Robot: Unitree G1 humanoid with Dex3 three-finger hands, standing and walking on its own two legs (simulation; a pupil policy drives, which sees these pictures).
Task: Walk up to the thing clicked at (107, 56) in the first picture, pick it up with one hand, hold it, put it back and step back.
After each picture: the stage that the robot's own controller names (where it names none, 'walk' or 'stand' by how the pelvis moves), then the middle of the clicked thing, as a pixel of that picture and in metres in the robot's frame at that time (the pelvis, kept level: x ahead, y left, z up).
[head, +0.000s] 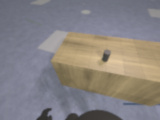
stand; (106, 56) +0.65 -0.13 -0.10
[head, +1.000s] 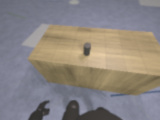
sink last; (87, 49) +0.62 +0.08 -0.06
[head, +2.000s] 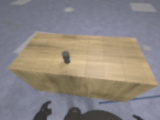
stand; (66, 57) +0.54 +0.25 -0.07
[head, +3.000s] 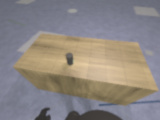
stand; (69, 59) +0.55 +0.23 -0.10
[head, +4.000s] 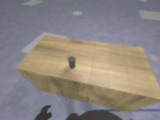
stand; (72, 62) +0.52 +0.20 -0.10
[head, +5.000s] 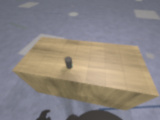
stand; (68, 62) +0.52 +0.23 -0.10
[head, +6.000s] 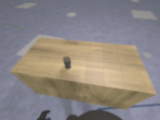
stand; (67, 63) +0.52 +0.24 -0.10
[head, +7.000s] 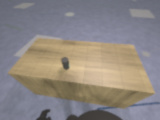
stand; (65, 63) +0.51 +0.26 -0.10
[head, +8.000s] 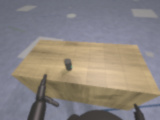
rise first; (68, 64) +0.49 +0.25 -0.10
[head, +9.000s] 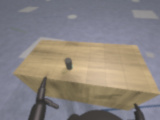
go down; (68, 64) +0.51 +0.25 -0.10
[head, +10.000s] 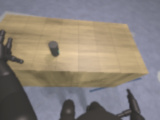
go down; (54, 49) +0.53 +0.24 -0.03
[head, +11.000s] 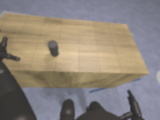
go down; (53, 49) +0.52 +0.24 -0.02
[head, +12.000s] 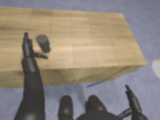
close in; (44, 44) +0.52 +0.26 +0.01
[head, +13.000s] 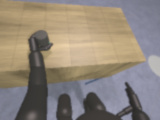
close; (43, 41) +0.53 +0.23 +0.03
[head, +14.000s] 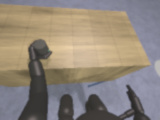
lift; (43, 49) +0.47 +0.26 +0.02
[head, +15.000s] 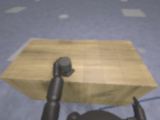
lift; (66, 66) +0.33 +0.16 +0.13
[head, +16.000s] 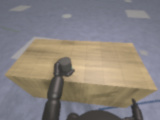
hold; (66, 67) +0.33 +0.17 +0.11
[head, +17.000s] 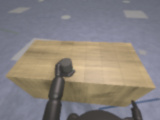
hold; (67, 67) +0.33 +0.16 +0.11
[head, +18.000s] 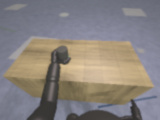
crouch; (63, 55) +0.41 +0.19 +0.13
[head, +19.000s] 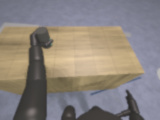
lower; (44, 38) +0.52 +0.26 +0.13
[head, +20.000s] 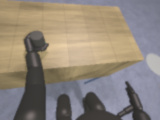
lower; (39, 41) +0.53 +0.25 +0.02
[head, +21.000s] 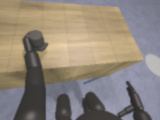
lower; (38, 41) +0.52 +0.25 +0.02
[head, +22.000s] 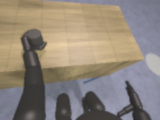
lower; (37, 40) +0.53 +0.26 +0.03
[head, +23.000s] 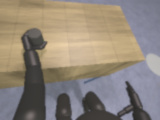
lower; (37, 39) +0.53 +0.26 +0.03
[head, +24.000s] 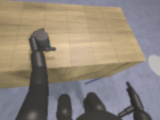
open; (44, 42) +0.52 +0.23 +0.02
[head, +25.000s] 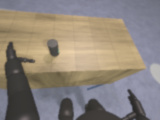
sink last; (53, 48) +0.51 +0.22 -0.01
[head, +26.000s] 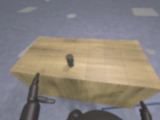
stand; (70, 60) +0.52 +0.23 -0.04
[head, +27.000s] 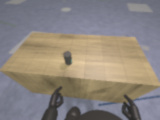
stand; (68, 58) +0.51 +0.22 -0.03
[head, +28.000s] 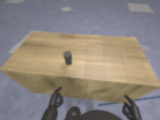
stand; (68, 58) +0.51 +0.22 -0.03
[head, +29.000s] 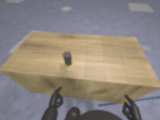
stand; (67, 58) +0.50 +0.22 -0.03
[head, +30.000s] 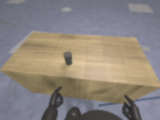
stand; (68, 58) +0.51 +0.22 -0.03
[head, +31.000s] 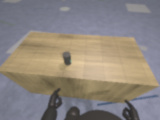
stand; (67, 58) +0.51 +0.21 -0.04
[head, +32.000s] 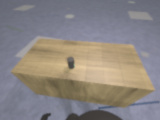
stand; (71, 63) +0.53 +0.21 -0.10
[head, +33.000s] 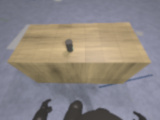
walk; (69, 46) +0.63 +0.22 -0.07
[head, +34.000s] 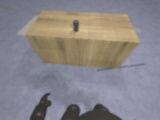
walk; (76, 26) +0.96 +0.23 -0.07
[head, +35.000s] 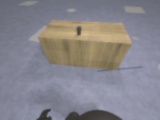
stand; (79, 30) +1.13 +0.23 -0.09
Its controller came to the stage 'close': yes
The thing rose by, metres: 0.22
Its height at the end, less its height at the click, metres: +0.00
